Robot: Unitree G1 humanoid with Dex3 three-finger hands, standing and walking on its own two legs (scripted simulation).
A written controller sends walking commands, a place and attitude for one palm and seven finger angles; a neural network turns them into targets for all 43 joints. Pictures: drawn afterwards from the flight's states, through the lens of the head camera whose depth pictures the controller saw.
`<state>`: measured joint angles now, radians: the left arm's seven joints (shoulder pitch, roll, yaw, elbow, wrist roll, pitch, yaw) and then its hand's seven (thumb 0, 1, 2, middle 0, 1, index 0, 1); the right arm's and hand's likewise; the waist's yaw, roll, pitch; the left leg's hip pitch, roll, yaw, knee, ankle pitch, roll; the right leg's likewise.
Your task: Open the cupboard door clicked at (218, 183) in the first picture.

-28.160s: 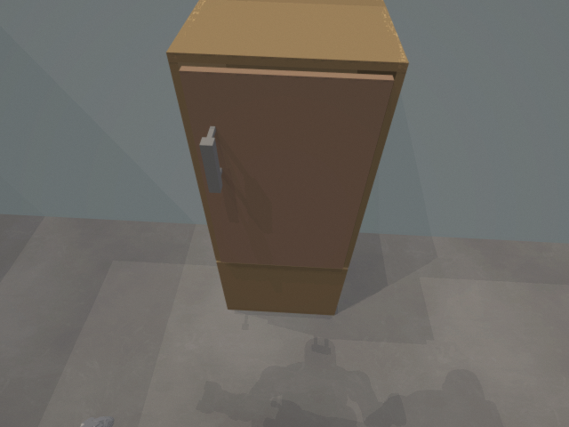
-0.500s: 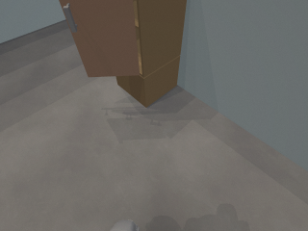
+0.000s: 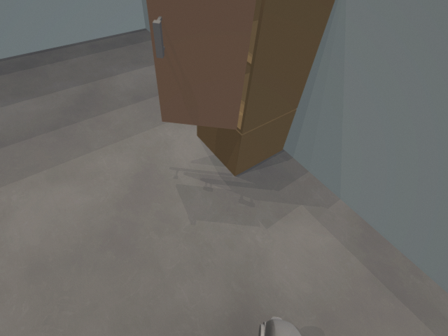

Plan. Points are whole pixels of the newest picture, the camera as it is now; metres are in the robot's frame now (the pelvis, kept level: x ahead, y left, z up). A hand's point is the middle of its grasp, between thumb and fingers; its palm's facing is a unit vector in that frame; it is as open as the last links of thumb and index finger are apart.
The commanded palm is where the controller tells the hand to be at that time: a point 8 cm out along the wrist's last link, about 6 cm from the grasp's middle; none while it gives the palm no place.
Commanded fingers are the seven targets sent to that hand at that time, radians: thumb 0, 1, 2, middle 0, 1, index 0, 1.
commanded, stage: take the last steps up to it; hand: left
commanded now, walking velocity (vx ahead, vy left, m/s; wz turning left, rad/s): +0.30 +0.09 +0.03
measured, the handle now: (160, 37) +1.03 +0.30 +0.01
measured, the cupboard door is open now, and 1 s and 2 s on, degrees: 49 49 49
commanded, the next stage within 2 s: come to a stop and stand still in 1.06 s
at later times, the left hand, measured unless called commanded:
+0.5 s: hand (148, 291) +0.23 +0.17 -0.17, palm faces +0.12 -0.97 -0.21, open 7.1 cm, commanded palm none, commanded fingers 0.00 0.90 0.90 -0.20 -0.30 -0.20 -0.30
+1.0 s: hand (127, 225) +0.39 +0.27 -0.18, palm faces +0.06 -0.99 -0.16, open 7.4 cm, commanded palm none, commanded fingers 0.00 0.90 0.90 -0.20 -0.30 -0.20 -0.30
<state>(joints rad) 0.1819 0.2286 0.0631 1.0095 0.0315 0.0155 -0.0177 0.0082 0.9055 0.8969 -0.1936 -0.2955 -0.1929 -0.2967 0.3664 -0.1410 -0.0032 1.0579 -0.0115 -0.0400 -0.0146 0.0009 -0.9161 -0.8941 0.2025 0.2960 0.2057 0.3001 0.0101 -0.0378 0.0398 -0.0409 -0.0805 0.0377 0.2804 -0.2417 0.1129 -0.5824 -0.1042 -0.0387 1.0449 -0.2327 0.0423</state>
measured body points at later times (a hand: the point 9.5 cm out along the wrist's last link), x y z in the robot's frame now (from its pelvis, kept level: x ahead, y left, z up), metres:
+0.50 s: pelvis +0.17 -0.02 -0.01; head +0.20 -0.01 +0.44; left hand +0.22 +0.22 -0.15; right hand +0.17 -0.25 -0.16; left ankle +0.20 +0.12 -0.69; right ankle +0.17 -0.12 -0.75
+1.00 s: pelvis +0.35 +0.09 +0.00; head +0.37 +0.10 +0.45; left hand +0.39 +0.32 -0.16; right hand +0.39 -0.15 -0.14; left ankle +0.34 +0.15 -0.75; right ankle +0.38 -0.05 -0.68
